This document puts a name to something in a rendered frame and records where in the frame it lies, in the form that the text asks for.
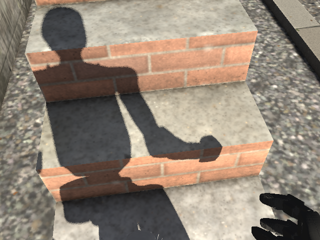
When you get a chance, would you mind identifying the robot left thigh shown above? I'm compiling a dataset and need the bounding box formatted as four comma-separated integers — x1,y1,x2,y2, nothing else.
126,230,163,240

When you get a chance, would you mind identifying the right robot hand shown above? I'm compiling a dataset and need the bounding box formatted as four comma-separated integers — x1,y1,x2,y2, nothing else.
251,193,320,240

